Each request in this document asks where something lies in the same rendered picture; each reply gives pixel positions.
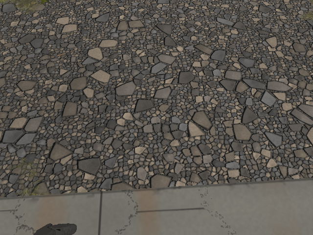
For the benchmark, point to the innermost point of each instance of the left robot hand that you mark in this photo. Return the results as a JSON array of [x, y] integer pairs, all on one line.
[[57, 229]]

